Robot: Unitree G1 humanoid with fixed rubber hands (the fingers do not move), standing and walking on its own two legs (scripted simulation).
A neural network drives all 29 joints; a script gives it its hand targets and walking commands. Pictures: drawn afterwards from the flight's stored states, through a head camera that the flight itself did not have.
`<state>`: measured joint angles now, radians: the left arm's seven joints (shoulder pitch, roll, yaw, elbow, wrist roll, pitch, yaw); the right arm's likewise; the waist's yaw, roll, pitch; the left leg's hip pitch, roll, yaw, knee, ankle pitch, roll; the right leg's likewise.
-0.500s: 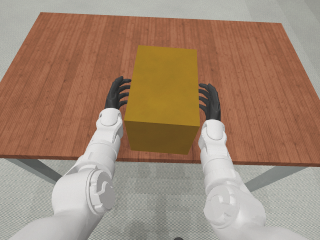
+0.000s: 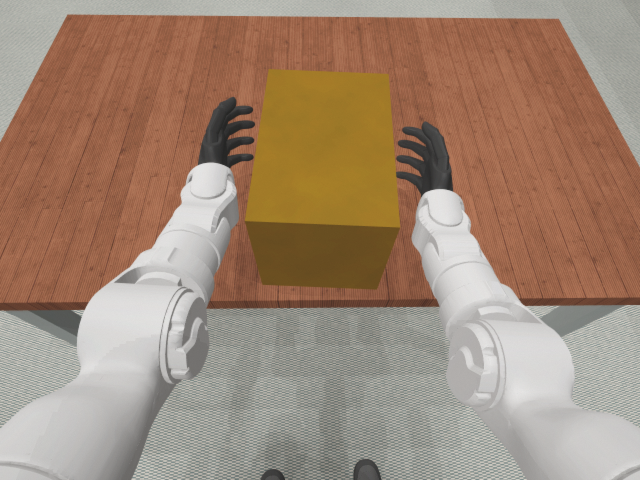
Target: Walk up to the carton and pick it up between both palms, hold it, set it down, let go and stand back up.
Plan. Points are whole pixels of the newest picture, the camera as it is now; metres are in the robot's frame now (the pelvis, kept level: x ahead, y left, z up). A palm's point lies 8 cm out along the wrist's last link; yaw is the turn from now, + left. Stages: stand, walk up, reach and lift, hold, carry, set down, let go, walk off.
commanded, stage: set down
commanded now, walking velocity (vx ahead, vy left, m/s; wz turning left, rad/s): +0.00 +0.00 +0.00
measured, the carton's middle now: (324, 181) +0.49 -0.02 +0.02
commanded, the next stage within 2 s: none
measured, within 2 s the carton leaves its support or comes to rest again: neither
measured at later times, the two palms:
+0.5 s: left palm (183, 231) +0.39 +0.15 +0.06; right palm (470, 230) +0.38 -0.19 +0.06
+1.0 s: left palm (172, 322) +0.28 +0.15 +0.06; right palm (490, 314) +0.28 -0.18 +0.06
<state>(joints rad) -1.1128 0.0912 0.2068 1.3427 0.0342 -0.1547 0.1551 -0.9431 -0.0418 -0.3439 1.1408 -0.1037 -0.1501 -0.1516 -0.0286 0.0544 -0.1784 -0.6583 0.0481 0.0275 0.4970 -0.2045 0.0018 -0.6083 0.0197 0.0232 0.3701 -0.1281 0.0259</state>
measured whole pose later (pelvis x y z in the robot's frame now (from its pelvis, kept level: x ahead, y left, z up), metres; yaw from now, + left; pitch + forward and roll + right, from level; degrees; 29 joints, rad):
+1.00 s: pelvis -0.08 -0.02 +0.00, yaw +2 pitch +3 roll +0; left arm -0.46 0.17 -0.04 0.57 -0.18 0.18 0.04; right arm -0.40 -0.07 -0.09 0.56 0.16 0.08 -0.16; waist -0.03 0.00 -0.04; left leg -0.43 0.02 0.00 0.51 -0.13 -0.01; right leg -0.43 0.00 0.01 0.49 -0.12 0.01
